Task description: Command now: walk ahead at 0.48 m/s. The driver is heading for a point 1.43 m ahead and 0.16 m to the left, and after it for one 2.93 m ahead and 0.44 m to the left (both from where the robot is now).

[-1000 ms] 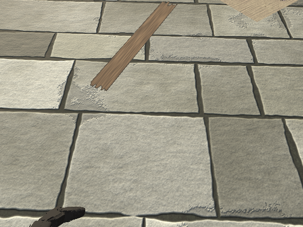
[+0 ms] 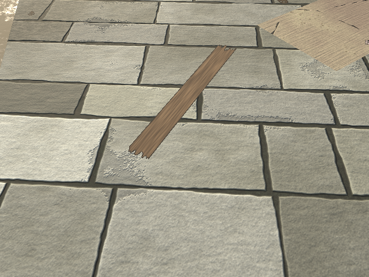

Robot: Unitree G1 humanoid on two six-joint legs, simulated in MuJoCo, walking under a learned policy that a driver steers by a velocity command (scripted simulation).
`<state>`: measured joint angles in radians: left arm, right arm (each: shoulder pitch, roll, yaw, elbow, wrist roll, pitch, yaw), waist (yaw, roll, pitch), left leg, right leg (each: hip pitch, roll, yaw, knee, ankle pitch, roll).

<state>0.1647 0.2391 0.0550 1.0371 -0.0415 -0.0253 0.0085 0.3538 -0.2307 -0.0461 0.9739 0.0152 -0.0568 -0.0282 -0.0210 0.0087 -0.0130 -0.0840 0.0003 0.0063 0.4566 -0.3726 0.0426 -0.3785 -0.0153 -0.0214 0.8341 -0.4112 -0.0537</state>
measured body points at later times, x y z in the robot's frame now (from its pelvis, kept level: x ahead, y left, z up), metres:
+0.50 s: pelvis +0.26 -0.10 +0.00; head +0.26 -0.10 +0.45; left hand +0.17 +0.14 -0.14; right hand +0.44 -0.32 -0.11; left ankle +0.40 +0.05 -0.65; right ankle +0.14 -0.17 -0.74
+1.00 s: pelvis +0.69 +0.01 -0.01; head +0.72 +0.02 +0.44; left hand +0.82 +0.29 -0.09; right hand +0.75 -0.26 -0.14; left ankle +0.55 -0.02 -0.74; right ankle +0.96 -0.08 -0.67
